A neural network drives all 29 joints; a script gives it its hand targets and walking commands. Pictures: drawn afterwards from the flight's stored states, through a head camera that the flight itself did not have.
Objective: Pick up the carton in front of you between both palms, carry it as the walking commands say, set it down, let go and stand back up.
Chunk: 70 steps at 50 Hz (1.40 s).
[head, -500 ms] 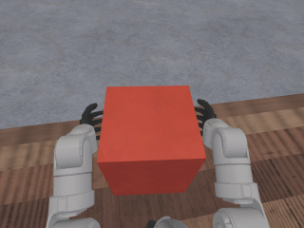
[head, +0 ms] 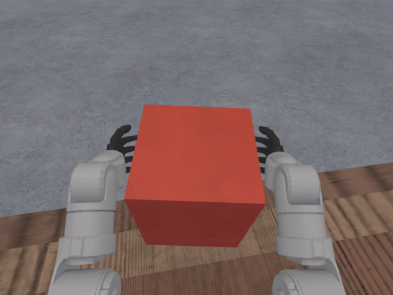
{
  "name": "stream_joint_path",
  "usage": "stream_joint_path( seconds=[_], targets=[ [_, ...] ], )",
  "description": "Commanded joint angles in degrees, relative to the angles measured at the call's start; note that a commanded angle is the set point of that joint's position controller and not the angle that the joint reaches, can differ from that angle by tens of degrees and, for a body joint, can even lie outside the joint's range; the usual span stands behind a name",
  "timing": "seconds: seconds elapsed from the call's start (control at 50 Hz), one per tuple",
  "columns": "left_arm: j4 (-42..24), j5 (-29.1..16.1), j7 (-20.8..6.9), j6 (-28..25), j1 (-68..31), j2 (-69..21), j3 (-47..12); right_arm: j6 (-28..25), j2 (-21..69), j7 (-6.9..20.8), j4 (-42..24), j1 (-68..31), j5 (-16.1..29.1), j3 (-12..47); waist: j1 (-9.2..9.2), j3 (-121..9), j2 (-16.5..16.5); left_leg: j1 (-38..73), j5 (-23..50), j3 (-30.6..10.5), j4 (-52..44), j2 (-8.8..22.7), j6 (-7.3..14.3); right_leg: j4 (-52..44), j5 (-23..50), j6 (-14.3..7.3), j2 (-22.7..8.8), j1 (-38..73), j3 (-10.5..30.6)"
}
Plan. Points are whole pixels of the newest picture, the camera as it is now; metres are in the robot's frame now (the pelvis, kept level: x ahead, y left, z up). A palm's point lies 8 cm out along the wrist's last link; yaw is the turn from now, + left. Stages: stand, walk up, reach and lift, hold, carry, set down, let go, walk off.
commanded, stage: carry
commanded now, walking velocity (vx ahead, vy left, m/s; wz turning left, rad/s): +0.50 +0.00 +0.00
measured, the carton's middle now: (194, 181) +0.35 -0.01 +0.05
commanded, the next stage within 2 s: none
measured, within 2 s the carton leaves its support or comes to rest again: neither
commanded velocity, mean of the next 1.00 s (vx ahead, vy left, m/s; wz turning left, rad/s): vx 0.50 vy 0.00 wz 0.00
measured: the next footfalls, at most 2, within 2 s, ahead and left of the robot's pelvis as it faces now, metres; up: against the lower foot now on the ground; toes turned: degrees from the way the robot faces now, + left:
right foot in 0.32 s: +0.40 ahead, -0.06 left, -0.12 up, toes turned +0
left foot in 0.72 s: +0.72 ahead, +0.08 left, -0.24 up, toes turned +3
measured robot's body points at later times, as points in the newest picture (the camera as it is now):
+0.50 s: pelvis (197, 213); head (187, 53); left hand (138, 118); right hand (222, 106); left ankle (170, 278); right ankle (207, 286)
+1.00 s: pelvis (179, 146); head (170, 36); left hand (154, 87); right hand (213, 85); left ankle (178, 234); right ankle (203, 197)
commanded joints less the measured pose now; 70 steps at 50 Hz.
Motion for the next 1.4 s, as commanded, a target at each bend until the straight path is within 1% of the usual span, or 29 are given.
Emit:
stream_joint_path(
  seconds=[0.0,0.1,0.16,0.24,0.28,0.3,0.32,0.34,0.36,0.44,0.5,0.6,0.64,0.68,0.7,0.72,0.74,0.76,0.78,0.82,0.9,1.02,1.08,1.1,1.12,1.14,1.16,1.22,1.38],
  targets=[
    [-6.5,-16.4,-12.7,2.1,-35.1,-54.6,-33.2,0.8,55.6,13.9,-5.2,-41.0,28.5,39.6,-3.77,-22.8,-1.5,31.7,19.9,-39.5,-1.8,22.1,16.5,-8.0,2.7,1.7,-4.4,-24.7,7.5],
    [-5.7,-12.1,-11.3,-0.2,-34.7,-56.9,-30.3,-0.8,65.9,16.3,-3.9,-49.0,35.3,42.3,-3.82,-23.8,1.9,25.2,33.8,-28.0,1.4,17.6,11.2,-23.3,22.3,1.6,-5.3,-19.7,3.6],
    [-6.4,-10.9,-10.4,-1.4,-35.1,-57.5,-31.1,-1.7,67.4,17.1,-1.9,-45.9,35.2,41.7,-6.45,-22.9,-0.3,22.0,22.2,-16.4,9.5,7.4,6.8,-46.5,45.5,0.8,-1.9,-15.3,-1.4],
    [-9.2,-11.7,-9.6,-1.0,-35.8,-55.4,-34.0,-2.3,64.7,16.7,-0.9,-40.8,33.9,40.0,-5.82,-19.2,6.5,10.5,13.0,-10.8,13.9,7.1,5.2,-60.4,54.4,0.6,0.2,6.5,-5.6],
    [-9.9,-12.5,-10.0,-0.3,-36.0,-55.2,-35.3,-2.1,63.0,16.5,1.4,-36.4,31.8,39.1,2.71,-24.2,6.4,4.5,27.0,-5.6,29.8,9.0,2.2,-58.2,56.9,-1.6,-0.3,24.0,-5.8],
    [-8.3,-12.8,-10.4,0.1,-34.0,-54.6,-35.3,-1.8,61.8,16.4,2.0,-37.1,30.6,38.4,9.79,-24.2,-2.2,-3.2,24.9,-1.2,46.0,7.4,-1.1,-62.8,54.4,-3.8,-2.6,34.1,-4.2],
    [-6.5,-14.1,-11.2,0.8,-33.2,-53.8,-35.4,-1.5,60.6,16.1,2.2,-36.9,29.0,36.9,11.32,-19.2,-10.2,-16.7,-22.8,1.0,61.4,1.3,-3.0,-62.2,60.1,-7.3,-10.9,40.0,3.5],
    [-3.2,-15.1,-11.4,1.0,-32.0,-53.9,-35.9,0.0,59.0,15.5,3.5,-35.9,27.3,34.8,6.02,-26.1,-11.2,-27.9,-29.0,-5.6,62.3,2.3,-3.5,-49.7,75.7,-13.7,-21.4,53.4,22.4],
    [-3.2,-17.0,-11.9,1.1,-32.7,-56.1,-37.4,0.6,55.7,14.7,3.2,-33.6,24.3,32.5,6.66,-28.1,-5.9,-29.8,-21.8,-7.1,56.1,5.1,-2.8,-53.0,54.4,-16.2,-21.9,48.8,27.8],
    [-7.9,-25.7,-13.9,-0.1,-45.7,-66.6,-42.5,-0.1,54.5,13.6,2.6,-33.9,19.1,28.5,5.32,-22.3,3.1,-23.7,-16.3,-7.3,32.9,9.5,-4.0,-55.7,40.2,-18.3,-21.2,24.7,33.7],
    [-9.0,-28.9,-14.5,-1.7,-47.6,-70.1,-43.6,-1.9,56.9,13.2,-0.6,-35.7,18.7,30.2,6.24,-22.6,-2.5,-20.8,-2.9,-3.5,32.8,8.9,-2.0,-52.2,50.9,-13.5,-17.4,22.9,25.9],
    [-8.8,-28.5,-14.8,-3.6,-41.4,-69.4,-42.9,-3.6,55.8,11.7,-5.3,-34.5,19.0,34.0,9.45,-19.3,-4.5,-1.2,28.6,4.9,-3.4,3.5,-1.7,-43.1,33.4,-7.9,-5.1,13.0,9.2],
    [-8.2,-27.6,-14.5,-3.6,-37.6,-67.3,-42.2,-3.3,53.8,11.2,-8.0,-34.7,19.3,35.5,6.85,-20.3,-9.0,10.6,34.1,7.7,-5.4,2.6,-0.7,-36.7,31.8,-6.1,-5.2,9.6,5.1],
    [-6.9,-25.7,-14.3,-3.2,-33.6,-65.0,-41.3,-2.6,52.2,11.3,-8.6,-32.3,19.7,36.7,-4.1,-26.4,-6.6,26.5,34.4,6.9,-9.9,4.9,1.8,-14.0,48.4,-2.1,-6.7,9.2,-0.6],
    [-6.4,-23.7,-14.1,-2.8,-32.9,-63.9,-40.4,-2.1,51.1,11.8,-7.8,-31.3,20.3,36.9,-6.51,-23.0,4.4,32.9,34.0,-0.2,-13.0,10.7,4.6,2.4,20.9,0.2,-2.1,-2.4,-1.7],
    [-5.4,-22.2,-13.7,-1.8,-33.4,-60.9,-38.8,-1.5,50.3,12.2,-4.9,-30.5,20.6,37.2,-3.42,-25.9,10.3,46.6,59.5,-11.7,3.7,19.7,7.8,11.7,-6.4,1.3,1.0,-18.2,-1.0],
    [-3.3,-19.6,-13.0,-0.9,-28.3,-59.7,-36.0,-0.9,50.7,12.8,-3.9,-31.6,22.6,37.9,-3.02,-31.1,7.8,55.4,46.8,-24.8,1.5,26.6,12.1,10.3,-2.5,2.0,-0.6,-28.8,5.6],
    [-4.9,-17.3,-12.5,-0.6,-27.9,-57.6,-34.8,-1.4,53.8,13.5,-4.0,-32.7,24.9,39.4,-3.96,-33.7,7.6,49.2,9.5,-34.5,-5.2,30.3,17.8,8.2,0.7,1.6,-3.1,-29.6,7.6],
    [-7.1,-16.3,-12.2,-0.5,-32.6,-56.3,-34.4,-1.4,57.3,14.2,-5.3,-36.6,27.9,40.9,-2.62,-25.1,-2.3,39.0,20.8,-30.4,-1.2,23.4,13.7,-2.7,5.1,1.0,-6.0,-27.5,6.8],
    [-5.8,-14.4,-11.9,-1.1,-31.5,-58.1,-33.5,-1.6,61.9,15.1,-4.9,-41.1,31.2,43.2,-2.06,-22.0,-3.9,28.7,24.8,-26.0,-1.1,23.0,12.8,-15.0,8.4,2.1,-6.9,-25.2,5.8],
    [-8.4,-13.7,-11.6,-2.5,-32.5,-58.7,-34.4,-3.2,65.1,16.0,-5.6,-43.0,33.6,43.8,-3.31,-23.8,1.8,25.6,30.5,-20.5,1.6,19.3,11.3,-24.4,23.9,1.6,-6.5,-21.8,2.6],
    [-12.5,-13.2,-10.3,-2.3,-33.4,-55.1,-36.5,-3.9,62.1,15.9,-5.2,-38.0,33.2,42.9,-5.98,-18.9,5.6,11.5,7.7,-5.7,10.2,8.8,6.4,-59.4,56.9,0.4,-1.9,3.4,-6.0],
    [-11.5,-13.5,-10.7,-0.6,-32.2,-52.8,-36.4,-2.9,59.0,15.6,-1.1,-33.3,30.3,40.8,5.95,-23.7,4.2,5.1,26.9,-1.5,30.8,12.1,1.8,-57.6,53.5,-2.0,-2.1,25.8,-6.9],
    [-8.9,-13.7,-11.1,-0.1,-29.7,-51.5,-35.4,-2.4,57.5,15.3,-0.8,-34.8,28.8,39.3,12.9,-22.0,-6.2,-2.4,16.5,2.2,52.0,7.5,-1.3,-63.5,49.3,-5.1,-4.8,32.8,-4.3],
    [-5.3,-13.8,-11.5,0.5,-27.9,-50.3,-34.4,-1.5,55.7,15.0,0.4,-34.1,26.5,37.3,10.46,-19.0,-11.7,-14.5,-23.6,3.3,62.3,1.4,-1.7,-56.7,66.7,-6.9,-11.3,38.2,5.0],
    [-3.4,-15.3,-11.8,1.1,-29.8,-49.8,-35.5,0.1,54.7,14.4,3.3,-32.0,25.6,34.8,4.35,-25.2,-13.0,-26.6,-26.4,-4.4,61.6,3.7,-2.2,-51.0,70.7,-13.3,-20.5,50.7,22.7],
    [-3.5,-16.9,-12.3,0.7,-31.4,-53.5,-36.9,0.6,51.5,13.8,1.0,-31.6,23.3,32.3,6.61,-28.0,-11.5,-29.8,-19.8,-7.3,56.8,5.3,-1.8,-56.9,44.6,-17.2,-23.8,44.8,35.3],
    [-5.7,-24.6,-13.7,0.8,-42.0,-62.5,-40.8,0.5,52.6,12.8,3.2,-31.9,19.6,29.3,4.0,-22.0,3.6,-23.1,-16.9,-6.2,35.3,9.7,-3.1,-57.3,41.4,-16.3,-21.8,26.5,31.5],
    [-8.7,-28.0,-14.6,-2.9,-42.8,-69.6,-41.8,-2.7,56.6,11.9,-5.1,-36.4,19.8,33.9,9.77,-19.9,-2.3,-12.5,27.0,1.5,0.0,7.1,-1.5,-48.6,31.5,-8.7,-7.1,19.8,12.2]
  ],
)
